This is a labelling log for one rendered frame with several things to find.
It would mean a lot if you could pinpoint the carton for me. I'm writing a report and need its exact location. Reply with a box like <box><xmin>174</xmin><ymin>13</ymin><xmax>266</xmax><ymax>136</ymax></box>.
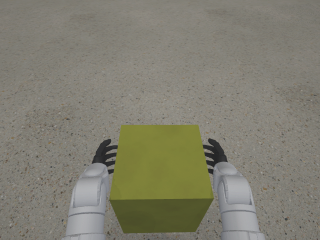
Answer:
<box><xmin>109</xmin><ymin>125</ymin><xmax>214</xmax><ymax>234</ymax></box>

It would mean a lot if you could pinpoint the robot left forearm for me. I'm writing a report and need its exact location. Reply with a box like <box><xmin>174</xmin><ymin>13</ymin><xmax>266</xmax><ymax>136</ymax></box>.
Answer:
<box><xmin>61</xmin><ymin>163</ymin><xmax>109</xmax><ymax>240</ymax></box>

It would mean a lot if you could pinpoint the left robot hand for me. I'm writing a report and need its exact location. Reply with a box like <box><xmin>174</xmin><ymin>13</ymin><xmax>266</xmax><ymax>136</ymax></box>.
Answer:
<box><xmin>92</xmin><ymin>139</ymin><xmax>118</xmax><ymax>174</ymax></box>

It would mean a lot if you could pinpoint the right robot hand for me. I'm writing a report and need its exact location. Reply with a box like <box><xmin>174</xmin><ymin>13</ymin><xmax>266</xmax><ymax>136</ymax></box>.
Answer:
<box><xmin>203</xmin><ymin>138</ymin><xmax>228</xmax><ymax>175</ymax></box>

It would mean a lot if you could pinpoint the robot right forearm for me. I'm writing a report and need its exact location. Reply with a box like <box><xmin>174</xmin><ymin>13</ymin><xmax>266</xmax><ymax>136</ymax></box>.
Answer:
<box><xmin>213</xmin><ymin>161</ymin><xmax>266</xmax><ymax>240</ymax></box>

